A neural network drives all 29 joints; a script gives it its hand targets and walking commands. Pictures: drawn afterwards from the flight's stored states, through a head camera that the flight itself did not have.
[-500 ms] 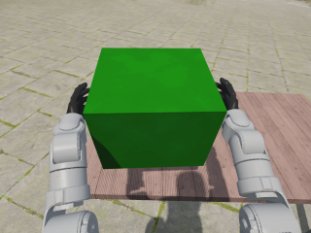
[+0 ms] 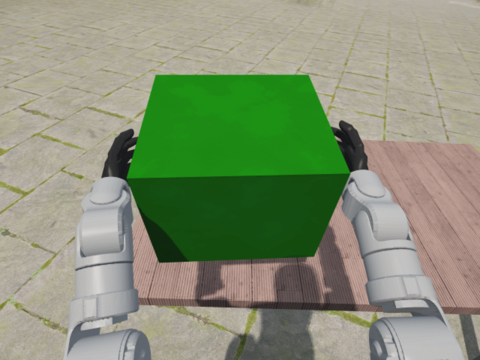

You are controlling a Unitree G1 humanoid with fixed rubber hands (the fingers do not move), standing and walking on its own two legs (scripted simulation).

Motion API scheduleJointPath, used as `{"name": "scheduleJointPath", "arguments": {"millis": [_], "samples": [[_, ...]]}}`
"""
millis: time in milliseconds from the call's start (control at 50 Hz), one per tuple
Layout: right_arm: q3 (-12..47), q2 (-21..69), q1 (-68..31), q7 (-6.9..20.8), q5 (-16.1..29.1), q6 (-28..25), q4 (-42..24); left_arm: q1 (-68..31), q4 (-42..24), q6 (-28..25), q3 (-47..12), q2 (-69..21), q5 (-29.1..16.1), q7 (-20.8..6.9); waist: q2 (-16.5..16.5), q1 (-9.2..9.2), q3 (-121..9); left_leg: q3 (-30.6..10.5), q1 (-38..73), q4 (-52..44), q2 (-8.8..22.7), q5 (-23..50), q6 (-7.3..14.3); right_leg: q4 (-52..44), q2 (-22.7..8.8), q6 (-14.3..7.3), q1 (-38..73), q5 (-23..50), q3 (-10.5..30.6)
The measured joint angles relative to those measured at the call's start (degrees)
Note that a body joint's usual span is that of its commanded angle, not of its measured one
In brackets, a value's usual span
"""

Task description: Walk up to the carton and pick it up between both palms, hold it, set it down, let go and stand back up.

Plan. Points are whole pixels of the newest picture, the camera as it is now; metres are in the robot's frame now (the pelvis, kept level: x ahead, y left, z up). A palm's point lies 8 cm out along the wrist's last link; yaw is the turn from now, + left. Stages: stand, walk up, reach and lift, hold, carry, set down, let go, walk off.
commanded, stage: hold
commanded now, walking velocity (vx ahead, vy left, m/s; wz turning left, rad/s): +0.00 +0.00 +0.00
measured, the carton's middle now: (235, 166) +0.42 +0.00 +0.15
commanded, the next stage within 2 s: none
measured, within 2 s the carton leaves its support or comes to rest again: neither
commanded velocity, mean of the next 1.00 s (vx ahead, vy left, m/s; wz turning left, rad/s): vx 0.00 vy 0.00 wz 0.00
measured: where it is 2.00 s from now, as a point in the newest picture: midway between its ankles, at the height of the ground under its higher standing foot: outside the picture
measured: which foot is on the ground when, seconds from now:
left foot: down 0.00-1.00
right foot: down 0.00-1.00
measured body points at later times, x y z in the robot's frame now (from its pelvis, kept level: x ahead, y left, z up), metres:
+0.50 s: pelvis +0.00 +0.00 +0.00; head -0.05 +0.02 +0.45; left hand +0.37 +0.18 +0.18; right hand +0.37 -0.19 +0.19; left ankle -0.02 +0.13 -0.75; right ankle +0.04 -0.12 -0.75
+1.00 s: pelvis +0.00 +0.00 +0.00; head -0.04 +0.02 +0.45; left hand +0.37 +0.19 +0.17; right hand +0.37 -0.19 +0.19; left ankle -0.02 +0.13 -0.75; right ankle +0.04 -0.12 -0.75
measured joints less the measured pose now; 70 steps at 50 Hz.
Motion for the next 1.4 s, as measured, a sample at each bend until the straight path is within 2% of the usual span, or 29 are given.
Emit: {"name": "scheduleJointPath", "arguments": {"millis": [240,320,440,560,820,1060,1200,1320,1400], "samples": [[-0.6,0.2,-0.3,0.1,-0.5,0.1,0.6,-1.1,1.5,0.0,0.0,0.2,0.3,-0.3,0.1,-0.39,-0.2,0.2,0.0,-0.3,-0.1,0.2,0.1,0.1,-0.1,0.1,-0.2,0.1,0.2],[-0.5,-0.1,-0.8,0.1,-0.4,0.1,1.7,-1.8,2.6,0.0,0.8,-0.3,1.0,-0.6,0.0,0.02,0.0,0.7,0.3,-0.6,0.0,0.3,0.1,0.1,0.0,0.0,-0.2,0.1,0.7],[0.4,-0.4,0.1,-0.1,0.6,-0.5,0.1,0.2,-0.1,-0.2,-0.1,-0.1,0.1,0.0,0.2,-0.25,-0.3,0.2,-0.3,0.0,0.1,0.1,0.0,-0.2,0.1,0.0,-0.3,0.2,0.2],[-0.7,0.5,-0.6,0.1,-0.8,0.2,1.1,-0.9,2.1,-0.4,1.0,-0.2,0.3,-0.5,-0.2,-0.01,0.1,0.2,0.3,-0.4,0.0,0.1,0.1,0.3,0.0,0.0,-0.1,-0.1,0.2],[0.0,0.1,0.3,-0.1,0.3,-0.1,-0.4,0.4,-0.1,-0.1,0.2,-0.3,0.2,-0.3,0.1,-0.38,0.2,0.2,0.3,0.0,-0.1,-0.1,0.1,-0.1,-0.1,0.1,0.3,0.0,0.1],[-0.7,0.3,-0.5,0.1,-0.6,-0.3,0.5,-0.8,1.7,-0.6,0.4,0.1,0.0,-0.2,-0.1,0.11,0.0,0.3,-0.2,-0.4,-0.2,0.2,0.2,-0.1,-0.2,0.1,-0.4,0.1,0.3],[-0.6,0.4,-0.6,0.2,-0.6,-0.3,1.2,-0.7,1.6,-0.1,0.3,0.2,0.4,-0.4,-0.5,-0.30,0.1,0.1,0.3,-0.6,-0.2,0.1,0.2,-0.3,-0.2,0.1,0.2,-0.1,0.1],[0.0,-0.1,1.5,0.2,1.0,-0.7,-1.1,1.8,-1.8,0.3,-1.1,-0.3,0.0,0.4,-0.1,-0.83,0.2,-0.1,0.3,0.3,0.0,-0.6,0.0,-0.4,0.0,0.2,0.7,-0.2,-0.1],[-0.4,0.0,1.2,0.4,0.4,-0.6,-0.4,0.9,-0.7,0.2,0.0,-1.1,0.6,0.0,0.0,-0.43,0.8,0.5,0.8,0.1,0.1,-0.6,0.2,0.0,0.1,0.2,0.7,-0.3,0.5]]}}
